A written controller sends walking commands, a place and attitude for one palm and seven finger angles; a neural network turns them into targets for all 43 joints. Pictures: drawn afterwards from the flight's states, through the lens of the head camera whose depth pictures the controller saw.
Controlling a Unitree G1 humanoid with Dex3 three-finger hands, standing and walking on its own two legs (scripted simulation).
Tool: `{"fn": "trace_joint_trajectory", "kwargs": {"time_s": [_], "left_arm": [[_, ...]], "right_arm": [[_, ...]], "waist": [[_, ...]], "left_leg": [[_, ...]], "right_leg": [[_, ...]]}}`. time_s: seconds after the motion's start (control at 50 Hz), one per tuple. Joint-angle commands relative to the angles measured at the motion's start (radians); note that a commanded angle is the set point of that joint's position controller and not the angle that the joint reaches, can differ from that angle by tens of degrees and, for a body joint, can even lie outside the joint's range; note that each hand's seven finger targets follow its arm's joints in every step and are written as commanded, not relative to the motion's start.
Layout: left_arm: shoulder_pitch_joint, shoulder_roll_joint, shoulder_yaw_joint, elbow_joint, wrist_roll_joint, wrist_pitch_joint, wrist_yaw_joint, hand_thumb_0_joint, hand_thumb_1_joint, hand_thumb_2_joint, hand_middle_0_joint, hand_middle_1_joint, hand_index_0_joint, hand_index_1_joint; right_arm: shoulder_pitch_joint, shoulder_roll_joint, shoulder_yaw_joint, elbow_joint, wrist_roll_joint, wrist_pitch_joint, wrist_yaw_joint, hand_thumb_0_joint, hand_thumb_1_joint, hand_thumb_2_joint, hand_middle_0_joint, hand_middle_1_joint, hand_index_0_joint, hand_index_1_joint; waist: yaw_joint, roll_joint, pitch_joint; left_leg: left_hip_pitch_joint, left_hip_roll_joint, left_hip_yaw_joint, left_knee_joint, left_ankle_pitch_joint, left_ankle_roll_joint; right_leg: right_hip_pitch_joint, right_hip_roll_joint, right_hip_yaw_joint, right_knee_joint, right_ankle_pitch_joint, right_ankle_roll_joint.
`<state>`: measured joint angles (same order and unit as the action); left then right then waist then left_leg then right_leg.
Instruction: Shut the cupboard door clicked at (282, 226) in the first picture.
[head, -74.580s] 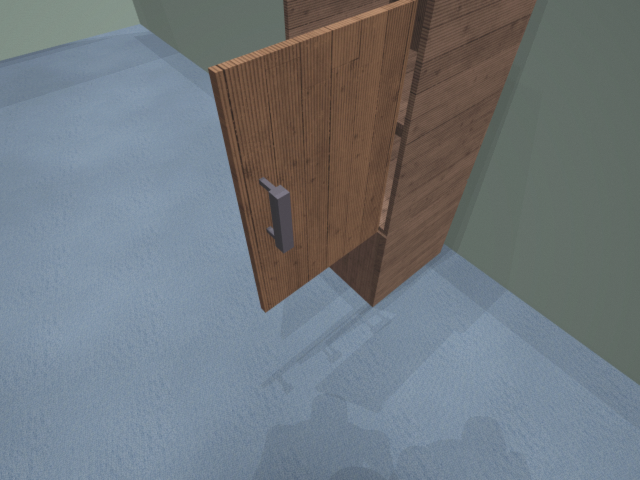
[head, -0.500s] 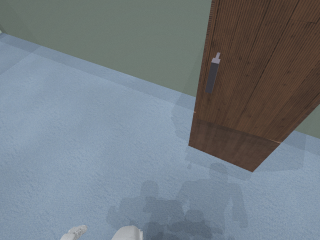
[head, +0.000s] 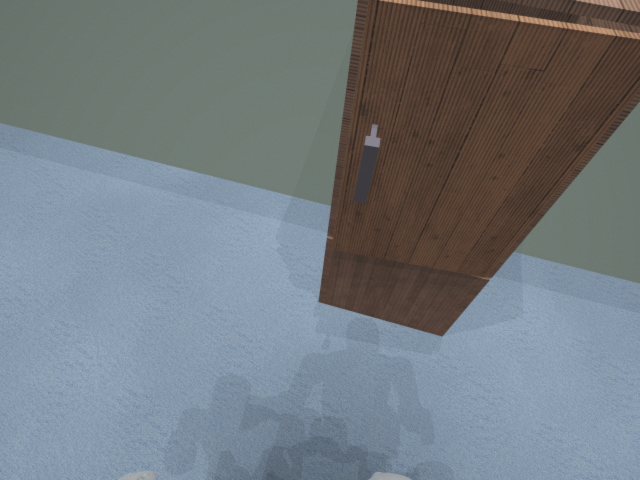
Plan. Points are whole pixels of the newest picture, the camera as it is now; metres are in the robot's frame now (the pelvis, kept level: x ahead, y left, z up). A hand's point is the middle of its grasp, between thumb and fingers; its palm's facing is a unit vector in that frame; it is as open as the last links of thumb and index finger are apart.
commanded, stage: take the last steps up to it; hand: left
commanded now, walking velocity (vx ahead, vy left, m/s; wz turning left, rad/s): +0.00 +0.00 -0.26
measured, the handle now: (367, 164) +0.63 -0.04 -0.02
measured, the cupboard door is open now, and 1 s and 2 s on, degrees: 5 5 5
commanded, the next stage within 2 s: come to a stop and stand still in 0.54 s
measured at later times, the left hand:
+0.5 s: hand out of the picture +0.13 +0.16 -0.20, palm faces -0.12 -0.98 -0.15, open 7.3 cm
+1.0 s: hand (299, 371) +0.29 +0.05 -0.17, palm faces -0.18 -0.96 -0.22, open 7.3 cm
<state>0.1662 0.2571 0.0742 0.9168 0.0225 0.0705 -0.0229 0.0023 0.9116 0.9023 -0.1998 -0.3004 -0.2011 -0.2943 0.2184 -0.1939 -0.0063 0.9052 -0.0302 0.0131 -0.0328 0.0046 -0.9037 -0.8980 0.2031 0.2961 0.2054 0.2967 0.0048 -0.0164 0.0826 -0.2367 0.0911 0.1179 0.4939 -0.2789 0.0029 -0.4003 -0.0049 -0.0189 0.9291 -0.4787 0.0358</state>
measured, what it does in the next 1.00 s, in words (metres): walks ahead: right foot, then left foot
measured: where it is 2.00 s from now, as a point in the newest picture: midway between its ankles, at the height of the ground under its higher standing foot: outside the picture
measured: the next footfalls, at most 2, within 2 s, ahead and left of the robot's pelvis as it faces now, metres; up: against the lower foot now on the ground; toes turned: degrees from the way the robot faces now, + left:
right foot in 0.12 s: +0.02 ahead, -0.14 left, +0.00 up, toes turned -5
left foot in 0.42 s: +0.14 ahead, +0.08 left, +0.00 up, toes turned +2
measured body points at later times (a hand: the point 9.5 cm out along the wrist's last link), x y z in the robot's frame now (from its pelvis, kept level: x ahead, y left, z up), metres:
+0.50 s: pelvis +0.09 -0.03 -0.01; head +0.12 +0.00 +0.43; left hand +0.14 +0.21 -0.18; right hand +0.10 -0.29 -0.14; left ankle +0.10 +0.08 -0.74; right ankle -0.02 -0.13 -0.69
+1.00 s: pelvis +0.16 -0.11 -0.01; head +0.21 -0.13 +0.44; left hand +0.30 +0.10 -0.15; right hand +0.14 -0.36 -0.17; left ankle +0.12 +0.03 -0.67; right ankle +0.19 -0.23 -0.74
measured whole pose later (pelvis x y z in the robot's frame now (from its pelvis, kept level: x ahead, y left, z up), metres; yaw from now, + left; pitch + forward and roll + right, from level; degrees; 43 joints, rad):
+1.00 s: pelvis +0.16 -0.11 -0.01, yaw -9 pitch +0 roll +1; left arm 0.09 0.14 0.02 0.96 0.03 0.00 0.02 0.00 0.91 0.90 -0.20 -0.30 -0.21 -0.29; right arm 0.21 -0.23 -0.06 1.01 0.00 0.06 -0.02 0.01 -0.91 -0.90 0.20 0.30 0.20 0.30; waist -0.02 0.02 0.12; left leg -0.42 0.00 0.02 1.08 -0.51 -0.06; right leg -0.34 -0.07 -0.08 0.53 -0.19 0.00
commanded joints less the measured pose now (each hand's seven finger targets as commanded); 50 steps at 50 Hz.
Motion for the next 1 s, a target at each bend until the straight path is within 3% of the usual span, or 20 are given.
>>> {"fn": "trace_joint_trajectory", "kwargs": {"time_s": [0.0, 0.06, 0.1, 0.12, 0.14, 0.22, 0.3, 0.36, 0.38, 0.4, 0.42, 0.5, 0.64, 0.72, 0.74, 0.76, 0.78, 0.84, 0.9, 0.98], "left_arm": [[-0.015, 0.023, -0.001, -0.070, -0.003, -0.025, 0.004, 0.000, 0.900, 0.900, -0.200, -0.300, -0.200, -0.300], [0.079, 0.051, 0.009, -0.034, -0.001, -0.035, 0.007, 0.000, 0.900, 0.900, -0.200, -0.300, -0.200, -0.300], [0.139, 0.199, 0.035, -0.010, 0.014, -0.048, 0.017, 0.000, 0.900, 0.900, -0.200, -0.300, -0.200, -0.300], [0.178, 0.232, 0.037, -0.009, 0.003, -0.044, 0.019, 0.000, 0.900, 0.900, -0.200, -0.300, -0.200, -0.300], [0.154, 0.198, 0.044, -0.002, 0.007, -0.053, 0.027, 0.000, 0.900, 0.900, -0.200, -0.300, -0.200, -0.300], [0.041, 0.114, 0.016, -0.017, 0.004, -0.072, 0.029, 0.000, 0.900, 0.900, -0.200, -0.300, -0.200, -0.300], [0.056, 0.128, 0.021, 0.013, 0.009, -0.078, 0.020, 0.000, 0.900, 0.900, -0.200, -0.300, -0.200, -0.300], [0.027, 0.110, 0.021, 0.022, -0.006, -0.070, 0.012, 0.000, 0.900, 0.900, -0.200, -0.300, -0.200, -0.300], [0.056, 0.055, 0.010, 0.019, -0.012, -0.067, 0.008, 0.000, 0.900, 0.900, -0.200, -0.300, -0.200, -0.300], [0.078, 0.000, -0.004, 0.000, -0.013, -0.065, -0.002, 0.000, 0.900, 0.900, -0.200, -0.300, -0.200, -0.300], [0.011, 0.049, -0.001, -0.036, 0.004, -0.062, -0.006, 0.000, 0.900, 0.900, -0.200, -0.300, -0.200, -0.300], [0.006, 0.029, 0.012, 0.002, 0.009, -0.053, -0.023, 0.000, 0.900, 0.900, -0.200, -0.300, -0.200, -0.300], [-0.033, -0.027, -0.011, 0.002, 0.002, -0.044, -0.021, 0.000, 0.900, 0.900, -0.200, -0.300, -0.200, -0.300], [0.082, 0.003, -0.005, 0.033, 0.003, -0.058, 0.002, 0.000, 0.900, 0.900, -0.200, -0.300, -0.200, -0.300], [0.146, 0.062, 0.003, 0.052, 0.006, -0.072, 0.013, 0.000, 0.900, 0.900, -0.200, -0.300, -0.200, -0.300], [0.180, 0.151, 0.017, 0.064, 0.014, -0.084, 0.030, 0.000, 0.900, 0.900, -0.200, -0.300, -0.200, -0.300], [0.203, 0.184, 0.013, 0.068, 0.005, -0.088, 0.033, 0.000, 0.900, 0.900, -0.200, -0.300, -0.200, -0.300], [0.084, 0.139, 0.011, 0.046, 0.003, -0.081, 0.060, 0.000, 0.900, 0.900, -0.200, -0.300, -0.200, -0.300], [0.028, 0.120, 0.014, 0.022, 0.002, -0.069, 0.070, 0.000, 0.900, 0.900, -0.200, -0.300, -0.200, -0.300], [0.005, 0.111, 0.016, 0.002, 0.009, -0.069, 0.069, 0.000, 0.900, 0.900, -0.200, -0.300, -0.200, -0.300]], "right_arm": [[0.077, -0.215, -0.070, -0.011, -0.002, -0.007, -0.006, 0.000, -0.900, -0.900, 0.200, 0.300, 0.200, 0.300], [0.050, -0.214, -0.076, -0.004, 0.008, -0.002, -0.002, 0.000, -0.900, -0.900, 0.200, 0.300, 0.200, 0.300], [0.019, -0.104, -0.055, -0.040, 0.018, 0.001, 0.011, 0.000, -0.900, -0.900, 0.200, 0.300, 0.200, 0.300], [-0.045, -0.122, -0.051, -0.064, 0.011, 0.011, 0.010, 0.000, -0.900, -0.900, 0.200, 0.300, 0.200, 0.300], [-0.063, -0.125, -0.055, -0.055, 0.009, 0.008, 0.004, 0.000, -0.900, -0.900, 0.200, 0.300, 0.200, 0.300], [0.002, -0.117, -0.057, -0.004, 0.004, -0.007, 0.021, 0.000, -0.900, -0.900, 0.200, 0.300, 0.200, 0.300], [0.013, -0.084, -0.052, -0.007, 0.005, -0.019, 0.023, 0.000, -0.900, -0.900, 0.200, 0.300, 0.200, 0.300], [0.153, -0.108, -0.048, 0.043, 0.002, -0.041, 0.007, 0.000, -0.900, -0.900, 0.200, 0.300, 0.200, 0.300], [0.233, -0.171, -0.060, 0.070, -0.007, -0.053, 0.000, 0.000, -0.900, -0.900, 0.200, 0.300, 0.200, 0.300], [0.318, -0.284, -0.085, 0.083, -0.022, -0.057, -0.007, 0.000, -0.900, -0.900, 0.200, 0.300, 0.200, 0.300], [0.339, -0.306, -0.082, 0.079, -0.019, -0.052, -0.018, 0.000, -0.900, -0.900, 0.200, 0.300, 0.200, 0.300], [0.174, -0.187, -0.045, 0.050, -0.012, -0.066, -0.026, 0.000, -0.900, -0.900, 0.200, 0.300, 0.200, 0.300], [0.168, -0.181, -0.061, 0.089, -0.008, -0.051, -0.008, 0.000, -0.900, -0.900, 0.200, 0.300, 0.200, 0.300], [0.109, -0.172, -0.069, 0.088, 0.005, -0.024, -0.007, 0.000, -0.900, -0.900, 0.200, 0.300, 0.200, 0.300], [0.118, -0.148, -0.068, 0.087, 0.014, -0.022, 0.001, 0.000, -0.900, -0.900, 0.200, 0.300, 0.200, 0.300], [0.166, -0.081, -0.060, 0.082, 0.025, -0.021, 0.010, 0.000, -0.900, -0.900, 0.200, 0.300, 0.200, 0.300], [0.184, -0.069, -0.055, 0.071, 0.037, -0.002, 0.007, 0.000, -0.900, -0.900, 0.200, 0.300, 0.200, 0.300], [0.148, -0.089, -0.057, 0.087, 0.033, 0.019, -0.006, 0.000, -0.900, -0.900, 0.200, 0.300, 0.200, 0.300], [0.103, -0.083, -0.057, 0.081, 0.029, 0.030, 0.007, 0.000, -0.900, -0.900, 0.200, 0.300, 0.200, 0.300], [0.066, -0.075, -0.061, 0.051, 0.018, 0.046, 0.023, 0.000, -0.900, -0.900, 0.200, 0.300, 0.200, 0.300]], "waist": [[-0.038, 0.234, -0.138], [0.011, 0.142, -0.152], [0.047, -0.254, -0.116], [0.093, -0.210, -0.084], [0.068, -0.271, -0.067], [-0.014, -0.129, -0.067], [-0.013, -0.116, -0.049], [-0.077, -0.076, -0.077], [-0.100, 0.098, -0.117], [-0.119, 0.362, -0.144], [-0.139, 0.266, -0.110], [-0.043, 0.154, -0.016], [-0.043, 0.209, -0.037], [0.019, 0.196, -0.074], [0.044, 0.090, -0.120], [0.045, -0.147, -0.199], [0.047, -0.181, -0.232], [0.026, -0.244, -0.217], [0.018, -0.139, -0.216], [0.007, -0.161, -0.165]], "left_leg": [[0.131, 0.229, -0.129, -0.087, 0.547, 0.136], [0.016, 0.186, -0.081, 0.004, 0.338, 0.060], [-0.319, -0.026, 0.071, 0.298, -0.320, -0.051], [-0.358, -0.038, -0.031, 0.482, -0.392, -0.047], [-0.457, -0.029, -0.087, 0.586, -0.331, -0.042], [-0.325, 0.007, -0.057, 0.541, -0.168, -0.062], [-0.219, -0.021, -0.010, 0.278, -0.137, -0.055], [0.060, -0.042, 0.022, -0.007, 0.075, -0.051], [0.226, 0.071, -0.143, -0.120, 0.050, -0.017], [0.332, 0.359, -0.521, -0.206, 0.007, 0.099], [0.270, 0.451, -0.620, -0.264, -0.001, 0.171], [0.113, 0.316, -0.292, -0.244, 0.284, 0.123], [0.106, 0.222, -0.003, -0.184, 0.497, 0.087], [0.034, 0.174, 0.021, -0.005, 0.472, 0.034], [-0.015, 0.119, 0.046, 0.087, 0.313, -0.006], [-0.160, 0.002, 0.074, 0.256, -0.067, -0.042], [-0.116, -0.047, -0.011, 0.410, -0.390, -0.039], [-0.217, -0.037, -0.135, 0.626, -0.351, -0.046], [-0.212, -0.048, -0.142, 0.648, -0.242, -0.056], [-0.192, -0.062, -0.135, 0.572, -0.172, -0.064]], "right_leg": [[0.058, 0.012, -0.048, -0.183, 0.044, -0.016], [0.278, 0.008, -0.042, -0.483, 0.299, -0.037], [0.438, -0.309, 0.362, -0.675, 0.291, -0.180], [0.345, -0.369, 0.419, -0.713, 0.218, -0.267], [0.385, -0.327, 0.451, -0.719, 0.250, -0.288], [0.280, -0.218, 0.188, -0.661, 0.367, -0.254], [0.249, -0.198, 0.195, -0.654, 0.338, -0.255], [0.139, -0.124, 0.149, -0.516, 0.296, -0.190], [0.012, -0.051, 0.105, -0.328, 0.219, -0.139], [-0.197, 0.054, -0.022, -0.034, -0.064, -0.076], [-0.256, 0.027, 0.055, 0.155, -0.134, -0.072], [-0.243, -0.054, 0.068, 0.256, 0.108, -0.036], [-0.087, -0.036, -0.061, -0.142, 0.225, -0.018], [0.193, -0.006, -0.086, -0.414, 0.411, -0.031], [0.310, -0.065, -0.025, -0.472, 0.624, -0.037], [0.456, -0.273, 0.195, -0.473, 0.946, -0.106], [0.388, -0.399, 0.235, -0.517, 1.124, -0.189], [0.382, -0.387, 0.260, -0.493, 1.194, -0.255], [0.313, -0.358, 0.162, -0.514, 1.012, -0.233], [0.201, -0.343, 0.134, -0.580, 0.799, -0.223]]}}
